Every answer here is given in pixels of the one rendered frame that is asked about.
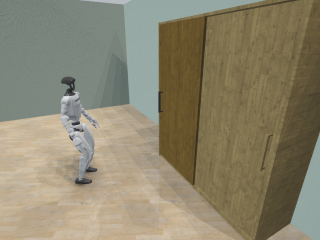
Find right robot hand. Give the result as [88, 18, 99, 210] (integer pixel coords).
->
[73, 137, 87, 153]

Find wardrobe door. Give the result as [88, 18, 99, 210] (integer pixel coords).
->
[159, 16, 207, 185]
[194, 0, 310, 239]

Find handle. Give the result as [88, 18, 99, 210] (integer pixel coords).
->
[258, 134, 270, 172]
[158, 91, 163, 113]

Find left robot hand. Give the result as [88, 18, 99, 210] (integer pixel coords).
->
[89, 118, 100, 129]

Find left robot shin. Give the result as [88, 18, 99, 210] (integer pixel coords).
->
[87, 149, 95, 169]

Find robot left forearm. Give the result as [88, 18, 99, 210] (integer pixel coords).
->
[81, 106, 92, 120]

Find robot right upper arm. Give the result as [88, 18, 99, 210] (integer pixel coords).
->
[60, 96, 71, 121]

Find right robot foot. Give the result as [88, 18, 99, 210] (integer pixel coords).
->
[75, 177, 92, 184]

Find robot right forearm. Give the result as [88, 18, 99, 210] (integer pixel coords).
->
[61, 116, 77, 139]

